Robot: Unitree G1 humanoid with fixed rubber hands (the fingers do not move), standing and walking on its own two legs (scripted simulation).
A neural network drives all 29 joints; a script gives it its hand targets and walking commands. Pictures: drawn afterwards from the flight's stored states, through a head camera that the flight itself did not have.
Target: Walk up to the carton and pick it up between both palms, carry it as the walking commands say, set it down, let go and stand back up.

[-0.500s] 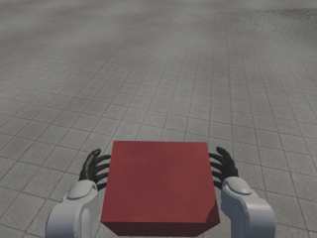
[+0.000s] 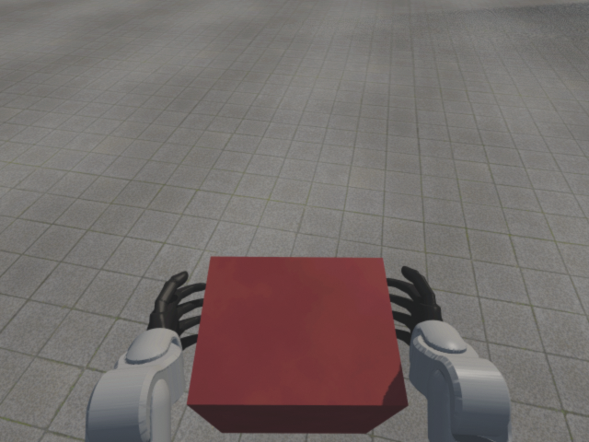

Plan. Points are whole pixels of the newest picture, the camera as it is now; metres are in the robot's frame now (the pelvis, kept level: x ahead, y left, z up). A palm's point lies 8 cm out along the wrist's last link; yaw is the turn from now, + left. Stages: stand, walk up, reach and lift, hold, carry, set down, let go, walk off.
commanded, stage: carry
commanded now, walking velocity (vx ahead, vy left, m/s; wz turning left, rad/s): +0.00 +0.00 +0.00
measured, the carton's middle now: (295, 352) +0.25 +0.00 +0.01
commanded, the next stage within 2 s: none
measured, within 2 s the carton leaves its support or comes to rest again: neither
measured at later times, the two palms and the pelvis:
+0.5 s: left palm (177, 340) +0.23 +0.13 +0.09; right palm (434, 332) +0.24 -0.16 +0.09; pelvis +0.00 -0.01 +0.00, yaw +0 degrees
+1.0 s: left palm (187, 334) +0.25 +0.13 +0.08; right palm (434, 327) +0.25 -0.17 +0.08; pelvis +0.00 -0.02 +0.00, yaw +0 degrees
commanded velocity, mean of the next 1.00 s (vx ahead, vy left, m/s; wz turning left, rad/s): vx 0.00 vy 0.00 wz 0.00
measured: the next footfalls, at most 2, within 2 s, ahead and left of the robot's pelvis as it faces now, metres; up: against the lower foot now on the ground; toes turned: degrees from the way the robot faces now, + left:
none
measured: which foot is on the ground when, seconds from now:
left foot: down 0.00-1.00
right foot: down 0.00-1.00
